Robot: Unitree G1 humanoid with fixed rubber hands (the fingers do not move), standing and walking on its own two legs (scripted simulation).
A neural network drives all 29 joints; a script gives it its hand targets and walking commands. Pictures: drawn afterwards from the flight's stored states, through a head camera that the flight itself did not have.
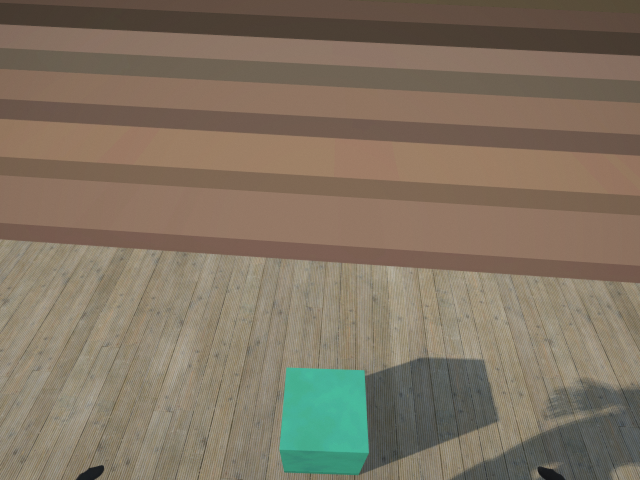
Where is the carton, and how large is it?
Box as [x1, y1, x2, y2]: [279, 368, 368, 474]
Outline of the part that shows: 286,368 279,449 284,472 358,474 368,453 364,370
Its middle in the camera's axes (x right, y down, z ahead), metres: +0.02 +0.50 +1.07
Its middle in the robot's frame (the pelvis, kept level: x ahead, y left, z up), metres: +0.39 -0.02 -0.66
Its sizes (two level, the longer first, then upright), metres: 0.210 0.200 0.250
